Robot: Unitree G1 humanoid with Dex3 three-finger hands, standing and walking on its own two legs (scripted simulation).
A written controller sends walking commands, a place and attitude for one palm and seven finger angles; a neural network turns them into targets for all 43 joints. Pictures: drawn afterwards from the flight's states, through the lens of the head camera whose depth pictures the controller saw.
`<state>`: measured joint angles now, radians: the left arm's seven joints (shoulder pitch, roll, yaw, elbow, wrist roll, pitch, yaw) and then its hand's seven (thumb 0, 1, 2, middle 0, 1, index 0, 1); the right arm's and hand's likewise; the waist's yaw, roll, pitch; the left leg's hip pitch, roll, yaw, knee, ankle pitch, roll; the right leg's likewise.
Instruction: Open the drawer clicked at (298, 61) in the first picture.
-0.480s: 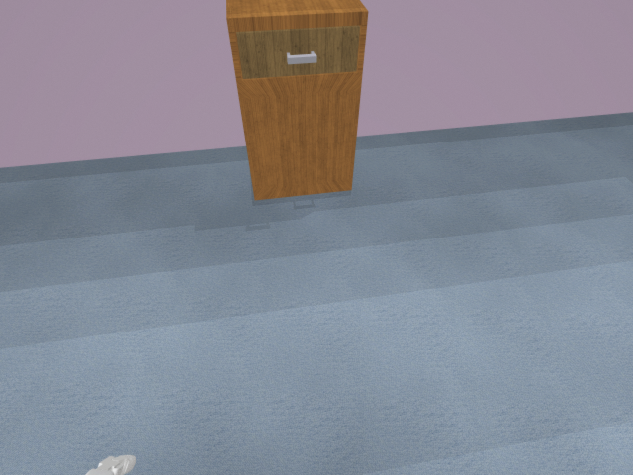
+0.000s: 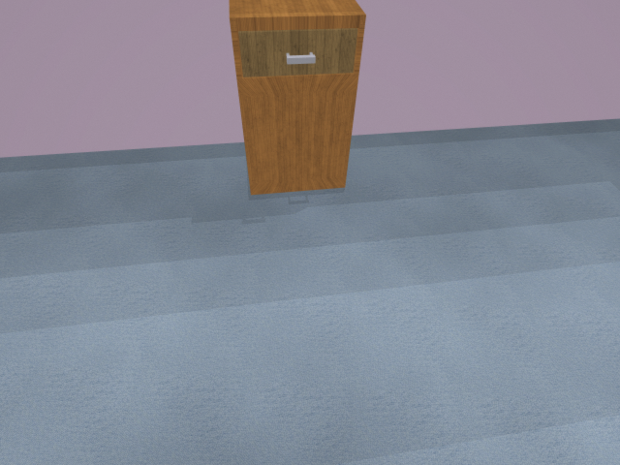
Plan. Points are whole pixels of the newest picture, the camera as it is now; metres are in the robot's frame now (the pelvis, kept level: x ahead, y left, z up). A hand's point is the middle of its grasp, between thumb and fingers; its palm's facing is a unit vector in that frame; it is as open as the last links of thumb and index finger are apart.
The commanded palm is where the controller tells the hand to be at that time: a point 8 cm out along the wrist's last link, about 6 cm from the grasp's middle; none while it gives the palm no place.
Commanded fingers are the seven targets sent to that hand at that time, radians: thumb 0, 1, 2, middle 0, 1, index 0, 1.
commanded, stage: stand and wait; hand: left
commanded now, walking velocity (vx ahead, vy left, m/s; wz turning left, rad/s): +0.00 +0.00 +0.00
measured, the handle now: (300, 57) +1.45 +0.13 -0.10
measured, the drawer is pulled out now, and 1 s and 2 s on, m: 0.00 0.00 0.00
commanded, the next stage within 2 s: look at it before walking up in 0.34 s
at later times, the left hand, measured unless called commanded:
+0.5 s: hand out of the picture +0.06 +0.25 -0.16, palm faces -0.03 -0.95 -0.32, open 7.4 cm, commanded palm none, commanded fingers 0.00 0.90 0.90 -0.20 -0.30 -0.20 -0.30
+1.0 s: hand out of the picture +0.07 +0.25 -0.15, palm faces -0.04 -0.94 -0.33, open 7.4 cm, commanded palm none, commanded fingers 0.00 0.90 0.90 -0.20 -0.30 -0.20 -0.30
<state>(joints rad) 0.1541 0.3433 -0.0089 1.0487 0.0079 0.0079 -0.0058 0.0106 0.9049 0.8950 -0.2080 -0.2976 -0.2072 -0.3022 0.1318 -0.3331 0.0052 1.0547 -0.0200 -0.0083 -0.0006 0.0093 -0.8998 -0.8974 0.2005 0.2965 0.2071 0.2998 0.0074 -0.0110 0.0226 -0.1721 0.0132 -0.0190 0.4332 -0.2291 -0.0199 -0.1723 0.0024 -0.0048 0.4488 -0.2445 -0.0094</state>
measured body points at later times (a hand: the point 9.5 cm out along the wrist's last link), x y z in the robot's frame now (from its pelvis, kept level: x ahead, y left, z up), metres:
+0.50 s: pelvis -0.01 +0.01 +0.00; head -0.01 +0.01 +0.45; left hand +0.06 +0.30 -0.13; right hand +0.06 -0.29 -0.13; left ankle +0.00 +0.13 -0.74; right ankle +0.00 -0.11 -0.74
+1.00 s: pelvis +0.00 +0.00 +0.00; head +0.00 +0.01 +0.45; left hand +0.07 +0.30 -0.13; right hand +0.07 -0.29 -0.13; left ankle +0.00 +0.13 -0.74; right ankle +0.00 -0.11 -0.74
